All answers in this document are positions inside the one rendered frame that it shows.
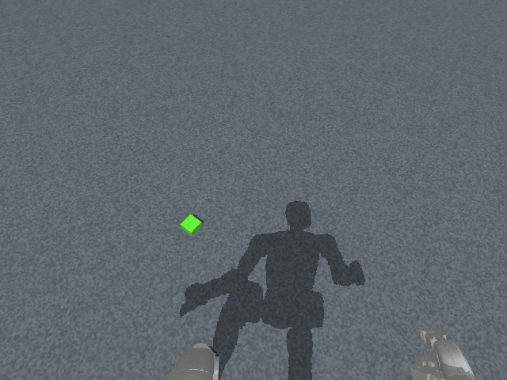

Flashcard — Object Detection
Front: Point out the right robot hand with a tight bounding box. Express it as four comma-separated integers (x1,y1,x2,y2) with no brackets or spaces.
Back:
410,324,475,380

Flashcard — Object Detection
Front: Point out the small box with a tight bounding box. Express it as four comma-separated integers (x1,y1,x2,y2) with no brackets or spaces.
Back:
180,215,202,236

